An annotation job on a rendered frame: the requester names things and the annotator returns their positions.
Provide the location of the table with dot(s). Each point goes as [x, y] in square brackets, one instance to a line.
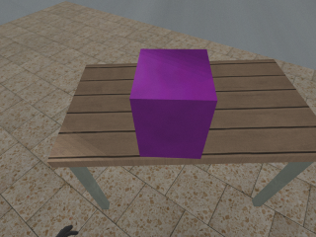
[259, 118]

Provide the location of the carton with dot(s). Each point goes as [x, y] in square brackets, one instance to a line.
[172, 101]

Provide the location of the robot left hand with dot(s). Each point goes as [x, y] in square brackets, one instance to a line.
[66, 231]

